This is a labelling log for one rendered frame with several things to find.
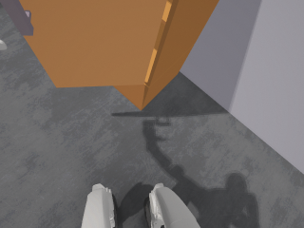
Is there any right robot shin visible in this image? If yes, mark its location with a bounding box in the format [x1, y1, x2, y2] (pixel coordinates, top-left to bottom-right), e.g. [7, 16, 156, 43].
[149, 183, 164, 228]

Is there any right robot thigh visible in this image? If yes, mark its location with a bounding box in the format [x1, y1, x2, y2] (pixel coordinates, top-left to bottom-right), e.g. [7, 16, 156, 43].
[149, 186, 200, 228]

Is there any cupboard door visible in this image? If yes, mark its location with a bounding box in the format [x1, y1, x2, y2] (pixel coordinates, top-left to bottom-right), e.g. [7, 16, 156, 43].
[19, 0, 167, 88]

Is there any handle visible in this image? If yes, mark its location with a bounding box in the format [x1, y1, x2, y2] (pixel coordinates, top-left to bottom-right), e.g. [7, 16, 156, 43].
[0, 0, 34, 36]

